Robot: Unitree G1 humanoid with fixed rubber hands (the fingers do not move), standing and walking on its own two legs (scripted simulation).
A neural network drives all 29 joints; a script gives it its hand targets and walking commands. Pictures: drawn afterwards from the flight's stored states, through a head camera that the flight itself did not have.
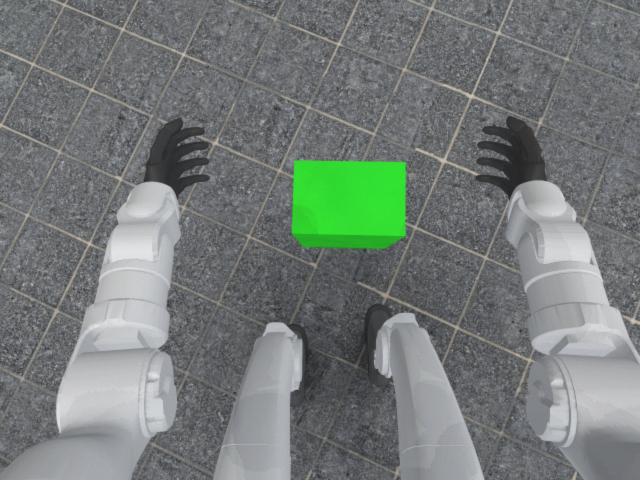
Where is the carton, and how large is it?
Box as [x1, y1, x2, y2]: [292, 160, 405, 248]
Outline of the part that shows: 294,160 292,233 303,246 384,248 404,236 405,162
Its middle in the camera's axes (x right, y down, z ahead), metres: +0.07 -0.07 +0.89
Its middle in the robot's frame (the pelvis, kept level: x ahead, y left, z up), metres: +0.47 -0.03 -0.52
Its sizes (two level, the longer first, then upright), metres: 0.219 0.146 0.293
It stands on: the floor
